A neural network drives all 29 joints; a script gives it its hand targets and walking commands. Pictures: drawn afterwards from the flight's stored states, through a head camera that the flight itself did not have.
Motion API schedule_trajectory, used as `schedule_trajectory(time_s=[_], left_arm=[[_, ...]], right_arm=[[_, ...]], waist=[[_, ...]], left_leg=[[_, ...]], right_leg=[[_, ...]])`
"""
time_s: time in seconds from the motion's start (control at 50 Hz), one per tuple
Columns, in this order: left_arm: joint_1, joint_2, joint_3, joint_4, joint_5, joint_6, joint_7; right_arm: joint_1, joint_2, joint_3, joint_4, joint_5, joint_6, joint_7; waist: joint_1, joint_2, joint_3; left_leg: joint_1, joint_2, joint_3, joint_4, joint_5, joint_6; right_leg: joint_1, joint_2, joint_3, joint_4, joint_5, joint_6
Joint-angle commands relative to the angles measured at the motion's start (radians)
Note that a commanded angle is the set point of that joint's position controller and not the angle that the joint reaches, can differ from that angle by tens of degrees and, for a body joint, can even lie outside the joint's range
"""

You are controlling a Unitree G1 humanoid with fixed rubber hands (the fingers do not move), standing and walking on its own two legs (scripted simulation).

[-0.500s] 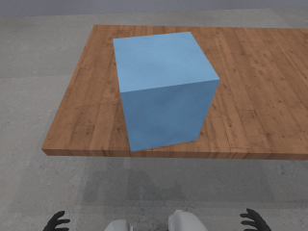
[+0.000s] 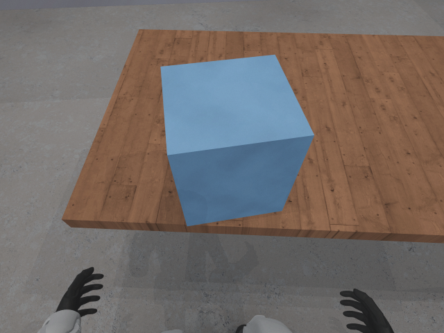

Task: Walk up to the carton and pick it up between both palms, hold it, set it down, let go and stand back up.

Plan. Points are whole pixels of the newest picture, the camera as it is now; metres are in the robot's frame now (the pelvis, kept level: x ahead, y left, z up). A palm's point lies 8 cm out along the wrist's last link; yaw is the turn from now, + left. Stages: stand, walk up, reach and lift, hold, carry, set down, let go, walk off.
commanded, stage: reach and lift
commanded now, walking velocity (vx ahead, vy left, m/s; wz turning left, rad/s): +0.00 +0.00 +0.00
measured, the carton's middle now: (227, 146) +0.45 -0.01 +0.05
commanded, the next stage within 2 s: none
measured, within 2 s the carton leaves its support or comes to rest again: neither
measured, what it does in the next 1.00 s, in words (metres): stands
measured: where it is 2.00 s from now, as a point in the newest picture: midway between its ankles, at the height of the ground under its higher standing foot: outside the picture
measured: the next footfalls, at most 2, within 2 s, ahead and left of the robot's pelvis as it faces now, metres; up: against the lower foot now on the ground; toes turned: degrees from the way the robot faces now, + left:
none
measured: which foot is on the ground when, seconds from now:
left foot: down 0.00-1.00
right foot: down 0.00-1.00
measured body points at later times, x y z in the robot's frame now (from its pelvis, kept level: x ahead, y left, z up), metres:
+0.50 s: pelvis +0.02 +0.02 +0.02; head +0.06 +0.02 +0.46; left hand +0.20 +0.25 -0.03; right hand +0.18 -0.24 -0.03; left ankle +0.00 +0.16 -0.72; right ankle +0.05 -0.07 -0.72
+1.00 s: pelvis +0.02 +0.01 +0.02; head +0.05 +0.02 +0.47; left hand +0.22 +0.22 +0.02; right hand +0.21 -0.22 +0.02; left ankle +0.00 +0.16 -0.72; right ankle +0.05 -0.07 -0.72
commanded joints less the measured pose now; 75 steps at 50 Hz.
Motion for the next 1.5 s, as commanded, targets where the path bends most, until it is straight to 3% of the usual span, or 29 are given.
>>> schedule_trajectory(time_s=[0.0,0.16,0.58,0.8,1.04,1.24,1.34,1.48], left_arm=[[0.067,0.091,0.054,-0.215,-0.063,-0.118,0.036],[0.113,0.026,-0.009,-0.269,-0.094,-0.216,0.076],[0.275,-0.073,-0.085,-0.47,-0.114,-0.334,0.128],[0.292,-0.115,-0.117,-0.618,-0.125,-0.355,0.153],[0.186,-0.135,-0.141,-0.74,-0.152,-0.317,0.192],[-0.017,-0.093,-0.123,-0.825,-0.193,-0.202,0.209],[-0.046,-0.082,-0.11,-0.859,-0.199,-0.144,0.215],[-0.078,-0.076,-0.058,-0.92,-0.189,-0.028,0.201]], right_arm=[[0.05,-0.061,-0.054,-0.183,0.01,-0.078,0.014],[0.038,-0.087,-0.076,-0.171,0.051,-0.113,0.061],[0.074,-0.163,-0.039,-0.335,0.205,-0.145,0.091],[0.075,-0.184,-0.043,-0.501,0.264,-0.141,0.094],[0.056,-0.186,-0.048,-0.666,0.3,-0.071,0.086],[-0.097,-0.175,-0.081,-0.794,0.299,0.042,0.049],[-0.136,-0.194,-0.094,-0.788,0.307,0.092,0.032],[-0.219,-0.245,-0.082,-0.799,0.344,0.148,-0.006]], waist=[[0.012,-0.107,-0.289],[0.006,-0.048,-0.299],[0.013,-0.051,-0.312],[0.024,-0.039,-0.3],[0.039,-0.046,-0.266],[0.049,-0.038,-0.272],[0.046,-0.015,-0.28],[0.039,0.003,-0.337]], left_leg=[[0.004,-0.051,0.08,-0.221,0.05,0.065],[0.012,-0.019,0.084,-0.287,0.039,0.064],[0.156,-0.042,0.044,-0.29,0.321,0.03],[0.166,-0.043,0.032,-0.298,0.316,0.023],[0.112,-0.028,0.029,-0.344,0.159,0.036],[0.05,-0.024,0.027,-0.363,0.054,0.032],[0.067,-0.023,0.027,-0.354,0.113,0.022],[0.16,-0.032,0.029,-0.321,0.359,0.005]], right_leg=[[0.413,-0.071,0.155,-0.262,0.034,0.081],[0.437,-0.044,0.09,-0.265,0.061,0.061],[0.433,0.002,0.075,-0.304,0.318,0.038],[0.408,0.011,0.084,-0.323,0.274,0.031],[0.372,-0.009,0.121,-0.358,0.087,0.031],[0.358,-0.04,0.17,-0.368,-0.032,0.046],[0.384,-0.033,0.169,-0.355,0.042,0.046],[0.454,0.004,0.14,-0.33,0.314,0.044]])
